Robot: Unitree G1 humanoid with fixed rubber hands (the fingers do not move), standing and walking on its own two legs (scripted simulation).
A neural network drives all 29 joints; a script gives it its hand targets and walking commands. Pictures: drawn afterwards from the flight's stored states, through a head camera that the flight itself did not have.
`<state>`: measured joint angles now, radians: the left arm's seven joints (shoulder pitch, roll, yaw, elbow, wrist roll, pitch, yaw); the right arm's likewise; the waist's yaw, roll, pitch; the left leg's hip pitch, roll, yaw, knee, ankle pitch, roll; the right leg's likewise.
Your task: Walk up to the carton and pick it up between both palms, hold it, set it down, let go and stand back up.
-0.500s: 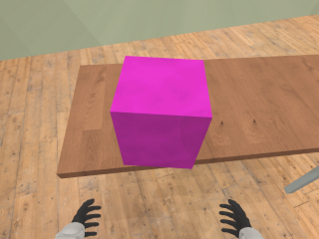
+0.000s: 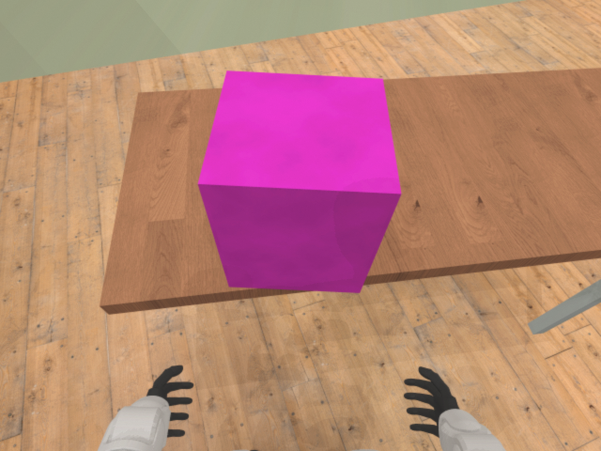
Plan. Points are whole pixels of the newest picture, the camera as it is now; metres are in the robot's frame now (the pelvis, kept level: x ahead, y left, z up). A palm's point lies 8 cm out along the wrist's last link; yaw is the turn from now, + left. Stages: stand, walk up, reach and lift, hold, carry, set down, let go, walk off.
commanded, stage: set down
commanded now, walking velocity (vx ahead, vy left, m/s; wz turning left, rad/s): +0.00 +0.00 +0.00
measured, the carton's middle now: (299, 191) +0.45 +0.01 +0.05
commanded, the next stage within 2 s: let go in 0.38 s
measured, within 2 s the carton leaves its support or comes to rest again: neither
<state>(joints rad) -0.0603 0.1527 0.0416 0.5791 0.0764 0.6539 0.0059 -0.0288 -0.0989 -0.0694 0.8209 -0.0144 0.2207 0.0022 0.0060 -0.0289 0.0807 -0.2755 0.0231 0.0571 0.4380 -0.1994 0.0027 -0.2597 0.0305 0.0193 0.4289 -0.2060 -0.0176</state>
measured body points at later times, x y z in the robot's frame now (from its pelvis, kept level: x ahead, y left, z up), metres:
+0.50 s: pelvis +0.02 +0.00 +0.00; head +0.02 +0.02 +0.45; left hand +0.21 +0.23 -0.08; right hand +0.20 -0.24 -0.08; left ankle +0.02 +0.11 -0.74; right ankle +0.01 -0.11 -0.74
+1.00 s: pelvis +0.01 +0.00 +0.00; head +0.00 +0.02 +0.45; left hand +0.18 +0.23 -0.08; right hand +0.17 -0.24 -0.08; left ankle +0.02 +0.11 -0.74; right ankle +0.01 -0.11 -0.74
